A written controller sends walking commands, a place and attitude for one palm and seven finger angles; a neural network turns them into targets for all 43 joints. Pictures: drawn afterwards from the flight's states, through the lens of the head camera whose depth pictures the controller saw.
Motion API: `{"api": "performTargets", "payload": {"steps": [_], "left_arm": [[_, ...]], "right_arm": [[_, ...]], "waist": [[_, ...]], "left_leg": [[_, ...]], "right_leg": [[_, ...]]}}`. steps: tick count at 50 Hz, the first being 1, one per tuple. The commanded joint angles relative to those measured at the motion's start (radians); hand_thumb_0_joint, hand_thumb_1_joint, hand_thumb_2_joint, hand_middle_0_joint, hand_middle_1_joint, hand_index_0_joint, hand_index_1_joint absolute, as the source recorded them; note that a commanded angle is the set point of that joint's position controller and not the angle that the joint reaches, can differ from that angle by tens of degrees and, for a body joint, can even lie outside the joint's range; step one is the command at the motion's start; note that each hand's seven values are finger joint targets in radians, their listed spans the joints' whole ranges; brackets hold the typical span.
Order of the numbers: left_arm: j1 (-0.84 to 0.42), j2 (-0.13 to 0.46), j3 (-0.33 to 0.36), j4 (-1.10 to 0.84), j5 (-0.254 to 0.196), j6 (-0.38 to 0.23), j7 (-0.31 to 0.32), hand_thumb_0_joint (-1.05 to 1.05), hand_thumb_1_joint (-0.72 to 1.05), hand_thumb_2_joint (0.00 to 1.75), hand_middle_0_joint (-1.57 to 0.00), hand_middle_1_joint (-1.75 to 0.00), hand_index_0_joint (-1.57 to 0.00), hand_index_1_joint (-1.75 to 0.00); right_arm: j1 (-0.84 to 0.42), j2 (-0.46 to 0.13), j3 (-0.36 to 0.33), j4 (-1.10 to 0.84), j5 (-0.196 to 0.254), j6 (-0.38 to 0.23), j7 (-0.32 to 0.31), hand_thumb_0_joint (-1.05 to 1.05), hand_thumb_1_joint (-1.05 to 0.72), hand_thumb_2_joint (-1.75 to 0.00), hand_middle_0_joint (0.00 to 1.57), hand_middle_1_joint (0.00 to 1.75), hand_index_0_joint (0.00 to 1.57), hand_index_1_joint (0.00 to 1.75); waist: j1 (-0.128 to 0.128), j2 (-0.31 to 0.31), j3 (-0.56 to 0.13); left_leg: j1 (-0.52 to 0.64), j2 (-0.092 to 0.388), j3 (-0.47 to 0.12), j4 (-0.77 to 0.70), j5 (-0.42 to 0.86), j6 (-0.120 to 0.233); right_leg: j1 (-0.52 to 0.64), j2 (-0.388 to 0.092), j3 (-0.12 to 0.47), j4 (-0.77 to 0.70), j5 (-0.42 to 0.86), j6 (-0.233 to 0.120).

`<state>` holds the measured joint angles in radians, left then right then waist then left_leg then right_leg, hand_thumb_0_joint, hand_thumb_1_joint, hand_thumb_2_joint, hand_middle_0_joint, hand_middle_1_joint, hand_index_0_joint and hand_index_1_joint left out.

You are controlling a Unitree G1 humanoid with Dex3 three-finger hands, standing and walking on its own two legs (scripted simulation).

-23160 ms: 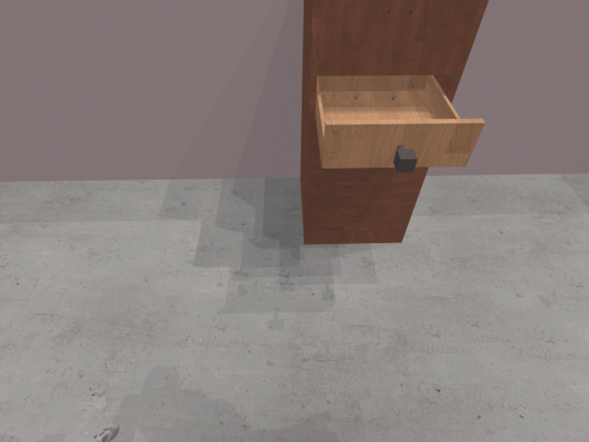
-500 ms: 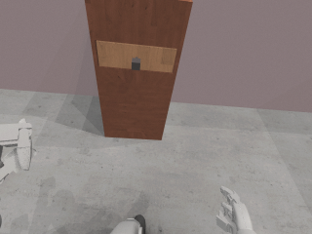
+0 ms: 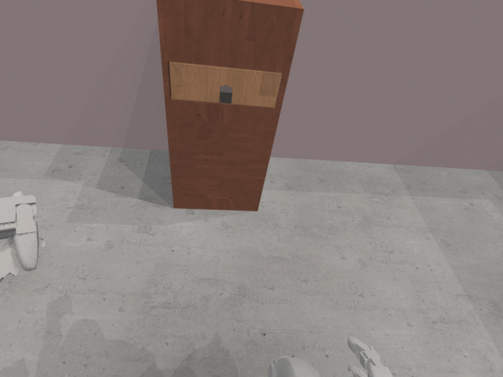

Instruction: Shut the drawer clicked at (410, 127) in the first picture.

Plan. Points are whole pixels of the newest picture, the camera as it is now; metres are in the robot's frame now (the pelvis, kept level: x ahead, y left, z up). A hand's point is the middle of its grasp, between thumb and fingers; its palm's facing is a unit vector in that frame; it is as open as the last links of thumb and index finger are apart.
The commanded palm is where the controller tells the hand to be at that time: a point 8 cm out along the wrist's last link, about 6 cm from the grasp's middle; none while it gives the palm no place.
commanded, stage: stop stepping back and stand still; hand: left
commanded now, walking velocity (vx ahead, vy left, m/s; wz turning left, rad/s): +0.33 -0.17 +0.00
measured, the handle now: (225, 92) +1.02 +0.08 -0.07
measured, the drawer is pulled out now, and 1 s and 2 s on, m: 0.00 0.00 0.00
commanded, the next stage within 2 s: let the arm hang, fingers relaxed in 1.78 s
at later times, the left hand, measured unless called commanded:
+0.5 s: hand (53, 249) +0.22 +0.24 +0.16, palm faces +0.42 -0.79 -0.45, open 3.3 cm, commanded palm +0.14 +0.28 +0.18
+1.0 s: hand (70, 239) +0.24 +0.23 +0.16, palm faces +0.31 -0.81 -0.50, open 3.3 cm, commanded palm +0.17 +0.28 +0.18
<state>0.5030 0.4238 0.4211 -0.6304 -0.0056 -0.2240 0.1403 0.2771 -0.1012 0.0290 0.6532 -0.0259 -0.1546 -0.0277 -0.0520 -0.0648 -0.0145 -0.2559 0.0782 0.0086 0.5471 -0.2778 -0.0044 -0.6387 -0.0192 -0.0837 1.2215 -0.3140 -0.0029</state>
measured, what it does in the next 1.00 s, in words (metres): steps on the spot: right foot, then right foot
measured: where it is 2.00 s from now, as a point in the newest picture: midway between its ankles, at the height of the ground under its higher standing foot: outside the picture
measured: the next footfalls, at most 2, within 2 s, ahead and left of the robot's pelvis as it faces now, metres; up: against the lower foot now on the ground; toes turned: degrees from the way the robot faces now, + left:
right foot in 0.20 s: -0.01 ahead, -0.16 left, +0.00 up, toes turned -2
right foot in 0.58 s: +0.06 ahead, -0.11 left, +0.00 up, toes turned -3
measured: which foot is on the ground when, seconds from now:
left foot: down 0.00-1.00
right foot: up 0.00-0.18, down 0.20-0.40, up 0.42-0.56, down 0.58-1.00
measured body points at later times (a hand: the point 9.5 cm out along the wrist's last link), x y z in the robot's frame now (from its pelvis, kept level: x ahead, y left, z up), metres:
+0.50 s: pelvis +0.02 +0.00 -0.02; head +0.05 +0.01 +0.43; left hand +0.19 +0.28 +0.19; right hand +0.20 -0.24 -0.09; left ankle +0.05 +0.12 -0.74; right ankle -0.03 -0.13 -0.71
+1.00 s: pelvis +0.04 +0.00 +0.00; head +0.08 +0.00 +0.45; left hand +0.21 +0.27 +0.18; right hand +0.22 -0.24 -0.09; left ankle +0.03 +0.11 -0.74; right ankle +0.02 -0.11 -0.74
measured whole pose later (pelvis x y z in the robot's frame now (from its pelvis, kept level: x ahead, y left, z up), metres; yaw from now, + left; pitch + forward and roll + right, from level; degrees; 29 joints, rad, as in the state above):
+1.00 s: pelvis +0.04 +0.00 +0.00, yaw +1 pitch +1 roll +0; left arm 0.63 0.40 0.36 -0.60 -0.02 -0.22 0.15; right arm 0.17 -0.21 -0.01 0.60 0.01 -0.10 -0.07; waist -0.02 0.00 0.07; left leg -0.24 0.01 0.06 0.51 -0.28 0.01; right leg -0.22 -0.01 -0.07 0.50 -0.29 -0.01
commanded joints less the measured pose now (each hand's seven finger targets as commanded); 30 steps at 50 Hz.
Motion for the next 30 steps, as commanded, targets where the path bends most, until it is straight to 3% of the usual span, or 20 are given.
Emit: {"api": "performTargets", "payload": {"steps": [1, 3, 5, 7, 8, 9, 10, 11, 12, 13, 14, 16, 18, 20, 21, 22, 25, 27, 28, 30], "left_arm": [[0.158, 0.128, 0.084, -0.217, -0.013, -0.055, 0.014, 0.0, 0.9, 0.9, -1.4, -1.6, -1.4, -1.6], [0.169, 0.128, 0.095, -0.187, -0.015, -0.043, 0.022, 0.0, 0.9, 0.9, -1.4, -1.6, -1.4, -1.6], [0.134, 0.137, 0.104, -0.141, -0.018, -0.036, 0.027, 0.0, 0.9, 0.9, -1.4, -1.6, -1.4, -1.6], [0.13, 0.128, 0.089, -0.093, -0.018, -0.013, 0.033, 0.0, 0.9, 0.9, -1.4, -1.6, -1.4, -1.6], [0.114, 0.132, 0.083, -0.093, -0.022, 0.003, 0.034, 0.0, 0.9, 0.9, -1.4, -1.6, -1.4, -1.6], [0.113, 0.181, 0.118, -0.085, -0.023, 0.012, 0.036, 0.0, 0.9, 0.9, -1.4, -1.6, -1.4, -1.6], [0.069, 0.227, 0.146, -0.12, -0.031, 0.0, 0.036, 0.0, 0.9, 0.9, -1.4, -1.6, -1.4, -1.6], [0.035, 0.265, 0.17, -0.184, -0.032, -0.024, 0.036, 0.0, 0.9, 0.9, -1.4, -1.6, -1.4, -1.6], [0.049, 0.315, 0.223, -0.191, -0.018, -0.044, 0.045, 0.0, 0.9, 0.9, -1.4, -1.6, -1.4, -1.6], [0.07, 0.116, 0.087, -0.089, -0.032, -0.048, 0.029, 0.0, 0.9, 0.9, -1.4, -1.6, -1.4, -1.6], [0.07, 0.103, 0.06, -0.114, -0.032, -0.044, 0.026, 0.0, 0.9, 0.9, -1.4, -1.6, -1.4, -1.6], [0.043, 0.105, 0.064, -0.166, -0.023, -0.061, 0.036, 0.0, 0.9, 0.9, -1.4, -1.6, -1.4, -1.6], [0.026, 0.11, 0.057, -0.199, -0.022, -0.078, 0.04, 0.0, 0.9, 0.9, -1.4, -1.6, -1.4, -1.6], [-0.006, 0.127, 0.073, -0.257, -0.007, -0.105, 0.048, 0.0, 0.9, 0.9, -1.4, -1.6, -1.4, -1.6], [-0.029, 0.132, 0.08, -0.263, -0.003, -0.112, 0.049, 0.0, 0.9, 0.9, -1.4, -1.6, -1.4, -1.6], [-0.025, 0.17, 0.117, -0.259, -0.004, -0.113, 0.048, 0.0, 0.9, 0.9, -1.4, -1.6, -1.4, -1.6], [0.095, 0.157, 0.137, -0.234, -0.014, -0.095, 0.046, 0.0, 0.9, 0.9, -1.4, -1.6, -1.4, -1.6], [0.217, 0.124, 0.141, -0.169, -0.031, -0.073, 0.036, 0.0, 0.9, 0.9, -1.4, -1.6, -1.4, -1.6], [0.232, 0.118, 0.131, -0.171, -0.032, -0.073, 0.029, 0.0, 0.9, 0.9, -1.4, -1.6, -1.4, -1.6], [0.232, 0.14, 0.15, -0.127, -0.048, -0.063, 0.026, 0.0, 0.9, 0.9, -1.4, -1.6, -1.4, -1.6]], "right_arm": [[-0.144, -0.209, -0.082, -0.179, 0.004, -0.011, -0.015, 0.0, -0.9, -0.9, 0.2, 0.3, 0.2, 0.3], [-0.158, -0.199, -0.076, -0.195, -0.003, 0.019, -0.029, 0.0, -0.9, -0.9, 0.2, 0.3, 0.2, 0.3], [-0.156, -0.196, -0.077, -0.198, -0.007, 0.044, -0.049, 0.0, -0.9, -0.9, 0.2, 0.3, 0.2, 0.3], [-0.142, -0.19, -0.074, -0.192, 0.002, 0.059, -0.058, 0.0, -0.9, -0.9, 0.2, 0.3, 0.2, 0.3], [-0.141, -0.182, -0.073, -0.182, 0.016, 0.067, -0.054, 0.0, -0.9, -0.9, 0.2, 0.3, 0.2, 0.3], [-0.13, -0.165, -0.08, -0.177, 0.031, 0.073, -0.053, 0.0, -0.9, -0.9, 0.2, 0.3, 0.2, 0.3], [-0.154, -0.194, -0.088, -0.182, 0.033, 0.054, -0.06, 0.0, -0.9, -0.9, 0.2, 0.3, 0.2, 0.3], [-0.142, -0.203, -0.087, -0.159, 0.015, 0.029, -0.05, 0.0, -0.9, -0.9, 0.2, 0.3, 0.2, 0.3], [-0.158, -0.189, -0.071, -0.167, -0.003, 0.005, -0.026, 0.0, -0.9, -0.9, 0.2, 0.3, 0.2, 0.3], [-0.106, -0.182, -0.086, -0.117, 0.027, 0.018, -0.033, 0.0, -0.9, -0.9, 0.2, 0.3, 0.2, 0.3], [-0.145, -0.203, -0.092, -0.15, 0.037, 0.018, -0.042, 0.0, -0.9, -0.9, 0.2, 0.3, 0.2, 0.3], [-0.168, -0.177, -0.076, -0.14, 0.029, 0.009, -0.058, 0.0, -0.9, -0.9, 0.2, 0.3, 0.2, 0.3], [-0.173, -0.195, -0.081, -0.146, 0.023, -0.018, -0.074, 0.0, -0.9, -0.9, 0.2, 0.3, 0.2, 0.3], [-0.15, -0.238, -0.103, -0.163, 0.023, -0.031, -0.071, 0.0, -0.9, -0.9, 0.2, 0.3, 0.2, 0.3], [-0.137, -0.225, -0.101, -0.17, 0.022, -0.038, -0.064, 0.0, -0.9, -0.9, 0.2, 0.3, 0.2, 0.3], [-0.121, -0.2, -0.09, -0.148, 0.014, -0.053, -0.062, 0.0, -0.9, -0.9, 0.2, 0.3, 0.2, 0.3], [-0.113, -0.208, -0.091, -0.157, 0.03, -0.058, -0.033, 0.0, -0.9, -0.9, 0.2, 0.3, 0.2, 0.3], [-0.124, -0.206, -0.087, -0.182, 0.041, -0.043, -0.021, 0.0, -0.9, -0.9, 0.2, 0.3, 0.2, 0.3], [-0.132, -0.2, -0.082, -0.195, 0.043, -0.03, -0.017, 0.0, -0.9, -0.9, 0.2, 0.3, 0.2, 0.3], [-0.141, -0.187, -0.076, -0.203, 0.039, -0.007, -0.018, 0.0, -0.9, -0.9, 0.2, 0.3, 0.2, 0.3]], "waist": [[0.046, 0.343, 0.036], [0.047, 0.375, 0.038], [0.052, 0.31, 0.006], [0.057, 0.19, -0.023], [0.052, 0.039, -0.039], [0.045, -0.218, -0.038], [0.046, -0.264, 0.022], [0.028, -0.199, 0.027], [0.025, -0.093, 0.033], [0.023, -0.121, -0.08], [0.022, -0.152, -0.027], [0.024, -0.138, -0.028], [0.021, 0.064, -0.036], [0.041, 0.386, -0.061], [0.041, 0.386, -0.035], [0.031, 0.379, -0.006], [0.044, 0.287, -0.081], [0.052, 0.262, -0.105], [0.044, 0.2, -0.091], [0.024, -0.042, -0.075]], "left_leg": [[-0.222, 0.199, -0.125, -0.427, -0.374, 0.116], [-0.292, 0.188, -0.088, -0.461, -0.405, 0.101], [-0.309, 0.187, -0.051, -0.387, -0.387, 0.095], [-0.316, 0.116, -0.005, -0.13, -0.332, 0.069], [-0.346, 0.053, 0.043, 0.1, -0.273, 0.055], [-0.455, -0.035, 0.058, 0.379, -0.215, 0.031], [-0.529, -0.066, 0.018, 0.616, -0.218, 0.013], [-0.572, -0.038, 0.008, 0.702, -0.188, -0.012], [-0.509, 0.023, -0.021, 0.572, -0.191, -0.022], [-0.415, -0.011, -0.009, 0.526, -0.148, -0.003], [-0.325, 0.011, -0.019, 0.408, -0.101, 0.008], [-0.064, -0.037, 0.09, 0.134, 0.019, 0.026], [0.125, -0.057, 0.095, -0.073, 0.198, 0.03], [0.203, 0.188, -0.243, -0.173, 0.323, 0.133], [0.139, 0.241, -0.333, -0.234, 0.314, 0.182], [0.151, 0.246, -0.361, -0.234, 0.429, 0.201], [0.118, 0.176, -0.129, -0.128, 0.563, 0.128], [0.049, 0.121, -0.032, -0.073, 0.412, 0.072], [-0.034, 0.085, -0.004, -0.039, 0.291, 0.051], [-0.128, -0.031, 0.043, 0.087, 0.015, 0.0]], "right_leg": [[0.205, -0.01, -0.029, -0.209, 0.019, -0.008], [0.347, 0.023, -0.075, -0.32, -0.059, -0.015], [0.496, 0.042, -0.097, -0.453, -0.166, -0.027], [0.618, 0.047, -0.061, -0.688, -0.23, -0.047], [0.638, -0.052, 0.064, -0.808, -0.231, -0.09], [0.644, -0.248, 0.411, -0.95, -0.225, -0.184], [0.578, -0.365, 0.574, -0.991, 0.089, -0.238], [0.584, -0.404, 0.588, -0.97, 0.345, -0.278], [0.527, -0.421, 0.616, -0.876, 0.532, -0.301], [0.605, -0.325, 0.396, -0.835, 0.482, -0.234], [0.515, -0.295, 0.333, -0.807, 0.515, -0.198], [0.408, -0.216, 0.131, -0.744, 0.453, -0.121], [0.351, -0.152, 0.059, -0.606, 0.314, -0.05], [0.188, -0.033, 0.015, -0.357, -0.148, 0.018], [0.176, 0.002, 0.052, -0.255, -0.275, 0.016], [0.132, -0.011, 0.071, -0.232, -0.252, 0.012], [0.315, -0.018, 0.034, -0.498, -0.145, 0.011], [0.454, -0.005, 0.008, -0.711, 0.01, 0.01], [0.519, -0.02, 0.044, -0.782, 0.135, 0.003], [0.5, -0.19, 0.297, -0.886, 0.317, -0.068]]}}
